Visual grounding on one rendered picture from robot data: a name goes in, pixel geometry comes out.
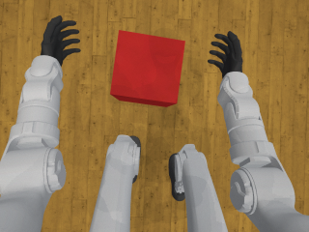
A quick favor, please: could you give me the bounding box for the robot right shin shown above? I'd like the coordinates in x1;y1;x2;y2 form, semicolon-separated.
175;144;208;193

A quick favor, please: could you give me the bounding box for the robot right hand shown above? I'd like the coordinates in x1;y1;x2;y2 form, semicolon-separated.
208;31;243;78

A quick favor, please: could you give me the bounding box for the robot left upper arm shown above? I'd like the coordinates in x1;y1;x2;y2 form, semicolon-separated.
0;147;67;232

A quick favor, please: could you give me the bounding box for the robot right forearm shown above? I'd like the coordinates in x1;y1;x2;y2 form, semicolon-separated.
217;72;295;197

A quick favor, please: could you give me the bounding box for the robot left forearm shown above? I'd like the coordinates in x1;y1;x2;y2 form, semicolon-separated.
0;55;64;194

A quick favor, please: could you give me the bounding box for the robot left hand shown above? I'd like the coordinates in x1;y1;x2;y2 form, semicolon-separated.
41;15;81;67

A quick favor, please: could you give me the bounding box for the carton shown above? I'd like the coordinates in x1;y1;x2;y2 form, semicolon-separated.
110;30;185;107

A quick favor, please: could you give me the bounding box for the left robot thigh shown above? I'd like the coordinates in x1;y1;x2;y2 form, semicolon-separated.
89;141;140;232

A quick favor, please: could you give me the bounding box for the robot right upper arm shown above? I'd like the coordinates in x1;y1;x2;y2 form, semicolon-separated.
229;167;309;232

